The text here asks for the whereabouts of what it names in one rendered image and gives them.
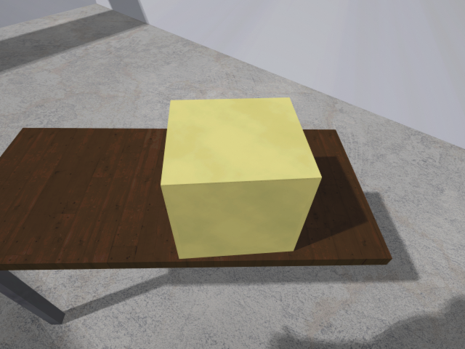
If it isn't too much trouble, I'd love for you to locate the carton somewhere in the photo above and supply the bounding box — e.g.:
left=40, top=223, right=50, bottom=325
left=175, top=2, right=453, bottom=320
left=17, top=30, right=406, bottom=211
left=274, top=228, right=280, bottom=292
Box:
left=161, top=97, right=322, bottom=259

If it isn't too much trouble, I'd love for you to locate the table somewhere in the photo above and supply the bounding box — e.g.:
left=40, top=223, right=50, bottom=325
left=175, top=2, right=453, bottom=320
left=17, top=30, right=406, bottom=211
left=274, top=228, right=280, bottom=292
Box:
left=0, top=128, right=392, bottom=325

